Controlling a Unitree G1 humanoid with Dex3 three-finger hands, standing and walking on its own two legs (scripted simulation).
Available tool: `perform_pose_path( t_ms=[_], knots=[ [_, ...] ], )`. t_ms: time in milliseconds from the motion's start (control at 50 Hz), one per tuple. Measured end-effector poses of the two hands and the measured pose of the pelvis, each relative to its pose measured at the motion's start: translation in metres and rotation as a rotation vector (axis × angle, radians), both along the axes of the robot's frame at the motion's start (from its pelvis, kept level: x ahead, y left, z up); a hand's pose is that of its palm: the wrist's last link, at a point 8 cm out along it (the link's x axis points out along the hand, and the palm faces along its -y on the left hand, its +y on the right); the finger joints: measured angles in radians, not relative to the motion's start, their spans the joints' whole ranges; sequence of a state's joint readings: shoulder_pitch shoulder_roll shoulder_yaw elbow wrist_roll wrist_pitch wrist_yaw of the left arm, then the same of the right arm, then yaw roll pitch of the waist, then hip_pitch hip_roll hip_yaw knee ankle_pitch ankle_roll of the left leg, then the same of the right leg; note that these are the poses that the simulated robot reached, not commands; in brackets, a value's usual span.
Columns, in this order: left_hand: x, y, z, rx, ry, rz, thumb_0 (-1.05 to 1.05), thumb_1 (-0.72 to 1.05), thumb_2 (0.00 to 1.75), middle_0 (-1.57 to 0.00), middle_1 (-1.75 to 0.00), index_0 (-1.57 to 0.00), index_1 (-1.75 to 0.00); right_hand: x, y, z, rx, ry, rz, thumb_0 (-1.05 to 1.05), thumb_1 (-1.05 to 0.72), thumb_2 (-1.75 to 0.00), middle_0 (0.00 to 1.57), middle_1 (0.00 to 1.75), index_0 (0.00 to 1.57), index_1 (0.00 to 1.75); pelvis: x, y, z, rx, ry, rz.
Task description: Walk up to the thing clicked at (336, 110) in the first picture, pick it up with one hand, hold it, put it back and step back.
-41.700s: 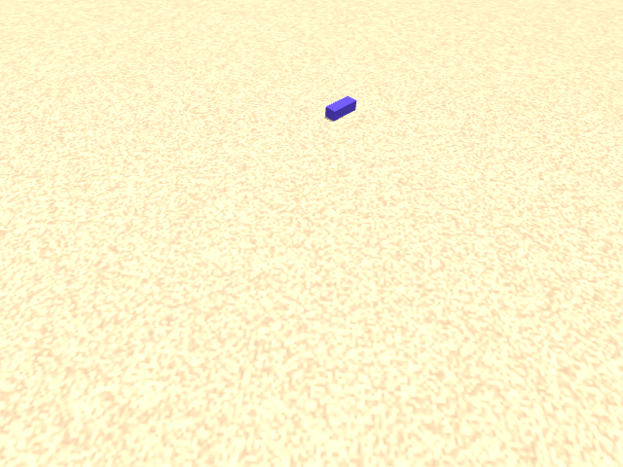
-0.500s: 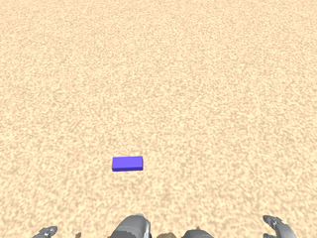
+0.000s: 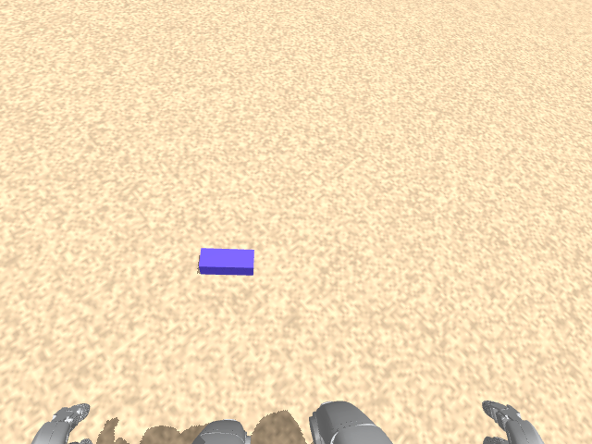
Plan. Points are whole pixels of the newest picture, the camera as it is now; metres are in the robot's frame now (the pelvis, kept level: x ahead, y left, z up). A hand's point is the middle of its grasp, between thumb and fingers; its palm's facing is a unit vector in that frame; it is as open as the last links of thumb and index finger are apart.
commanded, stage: step back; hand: left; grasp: from above
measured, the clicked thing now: (227, 261) +0.70 +0.18 -0.74
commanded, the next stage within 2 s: none
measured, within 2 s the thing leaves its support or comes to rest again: neither
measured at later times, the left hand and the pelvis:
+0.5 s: hand out of the picture -0.06 +0.22 -0.14, palm faces +0.02 -0.91 -0.42, open 7.4 cm; pelvis -0.17 -0.05 -0.01, yaw +1 degrees
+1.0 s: hand out of the picture -0.26 +0.17 -0.17, palm faces +0.00 -0.92 -0.38, open 7.3 cm; pelvis -0.33 -0.11 -0.02, yaw -1 degrees
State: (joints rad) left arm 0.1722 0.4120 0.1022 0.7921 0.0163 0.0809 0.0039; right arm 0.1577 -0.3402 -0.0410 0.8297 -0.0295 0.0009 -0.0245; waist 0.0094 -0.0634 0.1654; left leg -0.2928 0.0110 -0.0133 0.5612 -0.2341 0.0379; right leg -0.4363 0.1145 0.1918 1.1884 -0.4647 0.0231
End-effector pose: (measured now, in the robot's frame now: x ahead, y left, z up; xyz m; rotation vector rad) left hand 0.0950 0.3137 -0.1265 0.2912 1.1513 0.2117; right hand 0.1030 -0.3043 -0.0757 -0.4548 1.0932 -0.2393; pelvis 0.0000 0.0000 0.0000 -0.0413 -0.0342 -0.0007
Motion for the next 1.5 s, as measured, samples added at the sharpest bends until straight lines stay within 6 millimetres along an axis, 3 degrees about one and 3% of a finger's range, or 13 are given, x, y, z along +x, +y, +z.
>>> perform_pose_path(
  t_ms=[180, 260, 360, 460, 560, 720, 840, 940, 1020, 1120, 1300, 1400, 1500],
  knots=[
    [-0.07, -0.015, -0.003, 0.054, 0.062, -0.054, 0.0, 0.91, 0.9, -0.21, -0.3, -0.2, -0.29, -0.05, -0.034, -0.017, 0.014, -0.092, -0.003, 0.0, -0.9, -0.9, 0.21, 0.3, 0.21, 0.3, -0.07, -0.023, -0.017, 0.03, -0.013, -0.068],
    [-0.11, -0.034, 0.005, 0.067, 0.059, -0.05, 0.0, 0.91, 0.9, -0.21, -0.3, -0.2, -0.29, -0.087, -0.059, -0.036, 0.034, -0.083, -0.038, 0.01, -0.9, -0.9, 0.21, 0.3, 0.21, 0.3, -0.101, -0.037, -0.023, 0.004, -0.032, -0.055],
    [-0.156, -0.049, 0.026, 0.079, 0.057, -0.014, 0.0, 0.91, 0.9, -0.21, -0.3, -0.21, -0.3, -0.145, -0.068, -0.04, 0.062, 0.014, -0.069, 0.01, -0.9, -0.9, 0.2, 0.3, 0.21, 0.3, -0.126, -0.049, -0.009, 0.08, -0.019, -0.048],
    [-0.168, -0.053, 0.033, 0.092, 0.007, -0.008, 0.01, 0.9, 0.9, -0.21, -0.3, -0.21, -0.3, -0.204, -0.07, -0.044, 0.057, 0.124, -0.059, 0.01, -0.9, -0.9, 0.2, 0.3, 0.21, 0.3, -0.153, -0.053, -0.006, 0.067, 0.014, -0.004],
    [-0.173, -0.052, 0.02, 0.08, -0.089, -0.008, 0.0, 0.9, 0.9, -0.21, -0.3, -0.21, -0.3, -0.245, -0.063, -0.046, 0.034, 0.198, -0.018, 0.01, -0.9, -0.9, 0.2, 0.3, 0.21, 0.3, -0.187, -0.054, -0.015, 0.045, 0.017, 0.064],
    [-0.221, -0.066, 0.001, -0.017, -0.072, 0.022, 0.0, 0.91, 0.9, -0.21, -0.3, -0.21, -0.29, -0.271, -0.057, -0.024, 0.004, 0.121, 0.026, 0.01, -0.9, -0.9, 0.21, 0.3, 0.21, 0.3, -0.239, -0.057, -0.01, 0.023, -0.008, 0.08],
    [-0.277, -0.072, -0.002, -0.007, -0.028, 0.033, 0.0, 0.91, 0.9, -0.21, -0.3, -0.21, -0.3, -0.263, -0.077, -0.004, -0.034, -0.01, 0.063, 0.01, -0.9, -0.9, 0.21, 0.3, 0.21, 0.3, -0.278, -0.073, -0.008, 0.014, 0.019, 0.039],
    [-0.331, -0.085, -0.009, 0.031, 0.038, 0.003, 0.0, 0.91, 0.9, -0.21, -0.3, -0.21, -0.29, -0.269, -0.104, -0.007, -0.023, -0.106, 0.078, 0.01, -0.9, -0.9, 0.21, 0.3, 0.21, 0.3, -0.312, -0.094, -0.018, 0.031, 0.012, -0.013],
    [-0.379, -0.104, -0.005, 0.053, 0.079, 0.017, 0.0, 0.91, 0.9, -0.21, -0.3, -0.21, -0.29, -0.294, -0.127, -0.026, 0.008, -0.116, 0.038, 0.0, -0.9, -0.9, 0.21, 0.3, 0.21, 0.3, -0.336, -0.108, -0.024, -0.011, -0.02, -0.002],
    [-0.421, -0.113, 0.012, 0.074, 0.106, 0.057, 0.01, 0.9, 0.9, -0.21, -0.3, -0.21, -0.3, -0.342, -0.131, -0.04, 0.068, -0.019, -0.008, 0.01, -0.9, -0.9, 0.2, 0.3, 0.21, 0.3, -0.344, -0.115, -0.015, 0.053, -0.01, -0.008],
    [-0.429, -0.093, 0.012, 0.095, 0.058, 0.084, 0.01, 0.9, 0.9, -0.21, -0.3, -0.21, -0.3, -0.402, -0.105, -0.058, 0.118, 0.144, -0.001, 0.01, -0.91, -0.9, 0.2, 0.3, 0.2, 0.3, -0.359, -0.108, -0.016, 0.089, -0.012, 0.042],
    [-0.413, -0.098, 0.018, 0.075, 0.048, 0.061, 0.01, 0.91, 0.9, -0.21, -0.3, -0.21, -0.3, -0.412, -0.101, -0.049, 0.145, 0.127, -0.018, 0.01, -0.9, -0.9, 0.21, 0.3, 0.21, 0.3, -0.358, -0.112, -0.007, 0.057, -0.007, 0.042],
    [-0.391, -0.11, 0.02, 0.087, -0.008, 0.041, 0.0, 0.91, 0.9, -0.21, -0.3, -0.21, -0.3, -0.407, -0.121, -0.05, 0.135, 0.122, -0.03, 0.01, -0.9, -0.9, 0.21, 0.3, 0.21, 0.3, -0.355, -0.127, -0.009, 0.044, -0.009, 0.045]
  ],
)
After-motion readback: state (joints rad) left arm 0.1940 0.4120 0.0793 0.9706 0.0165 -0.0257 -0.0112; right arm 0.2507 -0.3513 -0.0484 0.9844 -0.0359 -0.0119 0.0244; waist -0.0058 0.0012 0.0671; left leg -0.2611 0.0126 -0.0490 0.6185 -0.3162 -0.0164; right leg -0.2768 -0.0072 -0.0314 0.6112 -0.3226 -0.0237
